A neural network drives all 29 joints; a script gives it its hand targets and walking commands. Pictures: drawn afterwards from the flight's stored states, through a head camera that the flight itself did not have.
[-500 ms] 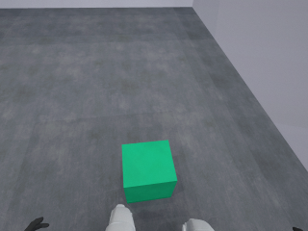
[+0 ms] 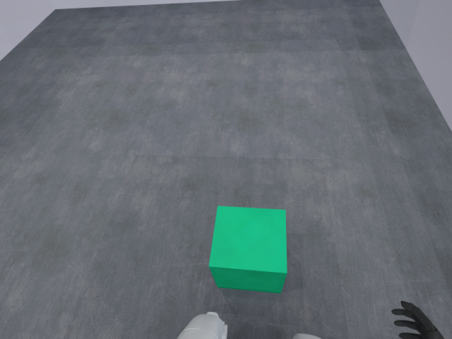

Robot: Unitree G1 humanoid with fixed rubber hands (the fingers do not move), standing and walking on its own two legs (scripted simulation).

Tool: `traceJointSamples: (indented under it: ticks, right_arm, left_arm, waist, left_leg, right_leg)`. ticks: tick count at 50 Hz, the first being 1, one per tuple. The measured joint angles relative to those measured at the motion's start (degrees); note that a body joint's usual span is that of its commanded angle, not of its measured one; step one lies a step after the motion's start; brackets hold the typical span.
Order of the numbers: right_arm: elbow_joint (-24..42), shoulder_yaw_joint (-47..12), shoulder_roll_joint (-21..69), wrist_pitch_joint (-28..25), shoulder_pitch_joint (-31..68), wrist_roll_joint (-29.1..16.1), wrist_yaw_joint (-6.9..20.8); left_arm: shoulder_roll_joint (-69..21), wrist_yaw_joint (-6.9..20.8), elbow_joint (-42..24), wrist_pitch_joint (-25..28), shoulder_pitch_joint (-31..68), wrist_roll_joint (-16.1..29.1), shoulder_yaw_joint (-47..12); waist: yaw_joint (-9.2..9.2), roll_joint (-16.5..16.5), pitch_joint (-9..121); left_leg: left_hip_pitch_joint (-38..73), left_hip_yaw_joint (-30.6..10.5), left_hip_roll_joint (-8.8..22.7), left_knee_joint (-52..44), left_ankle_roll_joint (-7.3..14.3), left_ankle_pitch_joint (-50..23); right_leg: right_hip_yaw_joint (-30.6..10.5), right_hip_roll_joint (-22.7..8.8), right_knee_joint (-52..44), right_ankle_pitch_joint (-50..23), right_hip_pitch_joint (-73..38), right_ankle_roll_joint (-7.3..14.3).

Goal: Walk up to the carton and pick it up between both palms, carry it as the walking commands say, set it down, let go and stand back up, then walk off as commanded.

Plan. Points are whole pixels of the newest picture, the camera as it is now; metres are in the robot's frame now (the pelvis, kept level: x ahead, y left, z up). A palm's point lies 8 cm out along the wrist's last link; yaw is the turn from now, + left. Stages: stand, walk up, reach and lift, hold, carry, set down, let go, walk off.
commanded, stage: walk up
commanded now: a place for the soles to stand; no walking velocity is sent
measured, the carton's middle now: (249, 250) +0.47 +0.02 -0.59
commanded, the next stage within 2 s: none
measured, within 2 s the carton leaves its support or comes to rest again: neither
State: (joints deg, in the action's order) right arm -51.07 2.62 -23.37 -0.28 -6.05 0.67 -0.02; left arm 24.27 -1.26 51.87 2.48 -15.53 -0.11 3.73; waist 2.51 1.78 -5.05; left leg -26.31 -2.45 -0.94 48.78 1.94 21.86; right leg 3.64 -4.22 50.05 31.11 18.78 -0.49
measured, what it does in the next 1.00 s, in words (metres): steps to the left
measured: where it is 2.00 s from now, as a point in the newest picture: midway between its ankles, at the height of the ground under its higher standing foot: outside the picture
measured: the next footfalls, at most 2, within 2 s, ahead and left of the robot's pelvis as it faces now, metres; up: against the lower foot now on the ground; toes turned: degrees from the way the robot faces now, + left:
right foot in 1.02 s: -0.01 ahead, -0.05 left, +0.00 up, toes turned -9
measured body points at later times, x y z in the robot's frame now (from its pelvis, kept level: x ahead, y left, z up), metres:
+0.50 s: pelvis +0.00 +0.05 +0.01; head +0.03 +0.05 +0.46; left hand +0.08 +0.39 -0.10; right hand +0.13 -0.28 -0.09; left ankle +0.05 +0.15 -0.69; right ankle -0.03 -0.12 -0.70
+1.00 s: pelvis -0.01 +0.11 +0.02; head +0.02 +0.12 +0.47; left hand +0.08 +0.43 -0.11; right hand +0.02 -0.20 -0.10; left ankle +0.06 +0.17 -0.70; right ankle -0.05 -0.03 -0.69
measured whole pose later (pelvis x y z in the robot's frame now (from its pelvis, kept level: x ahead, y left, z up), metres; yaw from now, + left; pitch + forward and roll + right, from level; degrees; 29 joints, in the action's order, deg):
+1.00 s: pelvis -0.01 +0.11 +0.02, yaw -10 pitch -2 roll +1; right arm -56.0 3.4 -19.7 -0.7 -8.1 2.0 0.1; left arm 22.9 -0.1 59.2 -1.0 -12.5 -0.6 4.6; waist 0.0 -1.6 -5.9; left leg -20.0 14.5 1.5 36.4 5.6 14.8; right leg -3.0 -2.4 45.2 28.5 18.0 3.3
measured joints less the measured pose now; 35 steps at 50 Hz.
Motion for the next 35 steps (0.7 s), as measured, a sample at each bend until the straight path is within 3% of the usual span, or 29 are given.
traceJointSamples:
  ticks: [2, 5, 8, 11, 15, 21, 25, 27, 28, 31, 35]
  right_arm:
    - [-0.6, -0.2, 0.4, 0.8, 0.9, -0.2, 0.1]
    - [-1.5, -0.1, 0.8, 0.7, 2.4, 0.3, 0.2]
    - [-2.2, 0.2, 0.8, -0.2, 3.2, 0.4, 1.0]
    - [-3.3, -0.2, 0.5, -0.4, 3.2, 0.0, 1.1]
    - [-5.7, -0.7, 1.3, 0.1, 2.9, 0.1, 1.1]
    - [-5.3, 0.2, 0.4, 2.4, 2.5, 1.6, 2.9]
    - [-2.6, 1.8, -1.3, 3.7, 1.9, 2.0, 4.2]
    - [-1.7, 2.7, -1.7, 3.2, 1.3, 1.9, 4.6]
    - [-1.5, 3.0, -1.9, 2.6, 1.0, 2.0, 4.5]
    - [-1.3, 3.1, -1.1, 1.6, 0.6, 1.7, 3.5]
    - [-1.4, 2.3, 0.9, 1.2, -0.3, 1.6, 2.0]
  left_arm:
    - [-0.4, -0.3, -0.1, 1.1, 1.1, -0.7, -0.2]
    - [-1.1, -0.3, 0.4, 2.0, 2.1, -1.1, -1.4]
    - [-2.1, -0.2, 1.6, 1.6, 3.7, -0.8, -2.2]
    - [-2.8, -0.2, 2.4, 1.3, 5.4, -0.4, -2.4]
    - [-2.4, -0.1, 3.6, 1.3, 7.6, -0.3, -2.2]
    - [-2.1, -1.4, 4.9, 1.9, 7.3, -0.5, -2.0]
    - [-0.8, -2.5, 4.7, 2.1, 4.9, -1.3, -1.3]
    - [0.5, -2.7, 4.8, 1.6, 4.1, -1.3, -1.1]
    - [1.0, -2.8, 5.1, 1.1, 4.1, -1.0, -1.0]
    - [1.9, -3.0, 6.1, -0.8, 4.4, 0.0, -0.7]
    - [2.1, -2.3, 6.4, -1.4, 3.3, 0.3, -0.4]
  waist:
    - [-0.34, 0.5, 0.4]
    - [-0.97, 0.2, 0.0]
    - [-1.73, -0.2, -0.3]
    - [-2.09, 0.4, 0.1]
    - [-2.21, -1.1, 0.1]
    - [-3.13, -0.7, 0.3]
    - [-3.09, -0.5, -0.6]
    - [-3.22, -1.2, -1.2]
    - [-3.08, -1.5, -1.5]
    - [-2.94, -2.0, -2.6]
    - [-2.49, -2.9, -3.2]
  left_leg:
    - [-0.5, -1.2, 0.2, 1.4, -0.3, -0.3]
    - [0.8, 0.2, 0.7, -0.9, 0.3, -1.1]
    - [2.2, 0.9, 0.2, -3.2, -2.3, -2.7]
    - [1.9, 0.2, 0.7, -3.7, -2.4, -2.8]
    - [3.4, 0.3, 0.3, -6.1, -2.6, -4.0]
    - [2.7, 1.2, 0.4, -4.9, -0.7, -4.8]
    - [0.7, 3.1, 1.0, 0.4, 0.2, 3.1]
    - [1.4, 4.4, 1.3, -2.9, 0.3, -2.4]
    - [0.9, 5.2, 0.9, -2.5, 0.7, -4.7]
    - [1.0, 6.7, 0.1, -2.8, 2.3, -3.5]
    - [3.2, 9.2, -0.5, -7.1, 3.4, -5.1]
  right_leg:
    - [0.4, 0.7, -0.6, 0.6, -0.6, -0.2]
    - [0.5, 0.1, -0.7, -1.2, -1.4, 0.2]
    - [0.2, -0.9, -1.8, -1.6, -2.2, -0.7]
    - [0.8, -0.2, -4.2, -3.0, -2.9, -1.1]
    - [0.9, -0.6, -6.7, -4.3, -4.4, -1.3]
    - [0.9, -0.7, -9.3, -6.0, -5.6, -2.3]
    - [0.3, -2.5, -7.9, -5.4, -5.3, -3.2]
    - [-0.1, -4.1, -5.9, -4.5, -4.4, -3.5]
    - [-1.1, -4.4, -2.7, -4.1, -2.8, -2.3]
    - [-6.5, -0.6, 9.1, 1.0, 2.9, 0.9]
    - [-7.3, 2.3, 14.2, -1.6, 6.9, 2.2]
